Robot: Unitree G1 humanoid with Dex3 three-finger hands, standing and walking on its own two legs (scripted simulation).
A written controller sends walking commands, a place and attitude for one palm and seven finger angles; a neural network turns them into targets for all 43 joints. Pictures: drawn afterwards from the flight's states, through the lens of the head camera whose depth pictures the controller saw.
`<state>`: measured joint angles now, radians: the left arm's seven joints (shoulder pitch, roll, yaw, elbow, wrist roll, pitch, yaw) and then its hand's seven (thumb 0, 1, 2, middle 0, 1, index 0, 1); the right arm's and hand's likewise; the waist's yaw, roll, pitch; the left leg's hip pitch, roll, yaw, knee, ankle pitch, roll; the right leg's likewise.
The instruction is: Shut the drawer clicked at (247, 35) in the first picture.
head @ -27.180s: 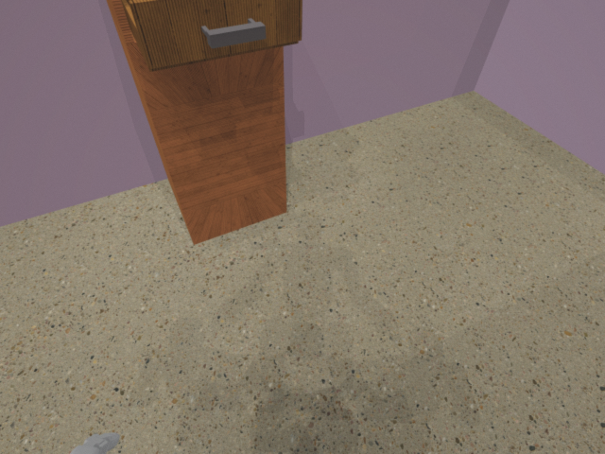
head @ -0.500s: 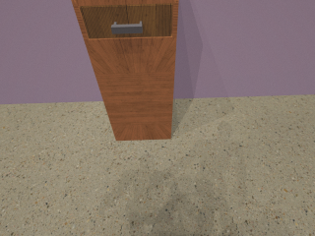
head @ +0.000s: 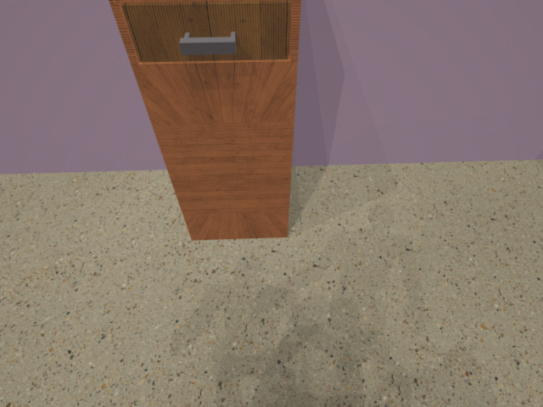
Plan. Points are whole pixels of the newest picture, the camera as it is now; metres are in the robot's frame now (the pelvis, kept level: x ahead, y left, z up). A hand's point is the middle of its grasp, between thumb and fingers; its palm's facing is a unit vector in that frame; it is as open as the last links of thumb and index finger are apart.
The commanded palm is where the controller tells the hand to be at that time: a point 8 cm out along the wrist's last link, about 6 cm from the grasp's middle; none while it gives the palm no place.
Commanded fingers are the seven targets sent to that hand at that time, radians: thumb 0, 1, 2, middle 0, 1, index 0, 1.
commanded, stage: look to check the result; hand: left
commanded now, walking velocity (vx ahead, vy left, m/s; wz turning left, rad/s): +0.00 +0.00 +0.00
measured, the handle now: (209, 41) +0.86 +0.20 +0.12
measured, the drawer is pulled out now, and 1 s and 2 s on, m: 0.00 0.00 0.00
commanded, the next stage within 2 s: stand and wait in 0.34 s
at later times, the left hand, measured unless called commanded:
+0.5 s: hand out of the picture +0.11 +0.24 -0.15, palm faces -0.03 -0.94 -0.34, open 7.4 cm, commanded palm none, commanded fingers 0.00 0.90 0.90 -0.20 -0.30 -0.20 -0.30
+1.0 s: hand out of the picture +0.11 +0.25 -0.15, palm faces -0.04 -0.94 -0.35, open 7.4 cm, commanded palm none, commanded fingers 0.00 0.90 0.90 -0.20 -0.30 -0.20 -0.30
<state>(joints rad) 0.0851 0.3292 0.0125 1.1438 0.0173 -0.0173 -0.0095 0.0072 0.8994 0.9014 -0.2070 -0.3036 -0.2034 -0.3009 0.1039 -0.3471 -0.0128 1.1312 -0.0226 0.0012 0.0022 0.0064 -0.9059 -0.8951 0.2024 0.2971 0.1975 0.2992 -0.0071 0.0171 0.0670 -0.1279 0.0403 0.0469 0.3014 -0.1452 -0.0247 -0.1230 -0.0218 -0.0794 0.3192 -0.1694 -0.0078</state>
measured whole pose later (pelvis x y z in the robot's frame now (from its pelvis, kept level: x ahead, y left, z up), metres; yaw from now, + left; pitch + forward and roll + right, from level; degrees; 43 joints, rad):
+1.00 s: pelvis +0.03 +0.00 +0.00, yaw -1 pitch -1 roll +0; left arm 0.09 0.34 0.01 1.14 0.01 -0.02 0.00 0.01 0.90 0.90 -0.21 -0.30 -0.20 -0.30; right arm 0.11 -0.33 -0.01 1.14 -0.02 0.00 0.00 0.01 -0.91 -0.89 0.20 0.30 0.20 0.30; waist -0.01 0.01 0.06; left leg -0.08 0.05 0.06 0.27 -0.17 -0.03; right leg -0.08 -0.01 -0.06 0.29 -0.19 -0.01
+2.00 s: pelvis +0.01 +0.01 +0.00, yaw -1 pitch -2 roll +0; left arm 0.10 0.34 0.01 1.15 0.02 -0.02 -0.01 0.01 0.90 0.90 -0.21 -0.30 -0.20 -0.30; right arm 0.12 -0.33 -0.01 1.14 -0.02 -0.01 0.00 0.01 -0.90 -0.89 0.20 0.30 0.20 0.30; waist -0.01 0.01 0.05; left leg -0.08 0.04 0.07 0.26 -0.15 -0.02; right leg -0.08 -0.02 -0.06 0.28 -0.17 0.00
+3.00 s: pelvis +0.01 +0.00 +0.00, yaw -1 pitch -2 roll +0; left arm 0.10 0.34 0.01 1.15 0.01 -0.02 -0.01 0.01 0.90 0.90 -0.21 -0.30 -0.20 -0.30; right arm 0.11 -0.34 -0.01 1.14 -0.02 -0.01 0.00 0.01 -0.90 -0.89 0.20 0.30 0.20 0.30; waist -0.01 0.01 0.05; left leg -0.08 0.04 0.06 0.26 -0.15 -0.03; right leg -0.08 -0.02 -0.07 0.28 -0.17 0.00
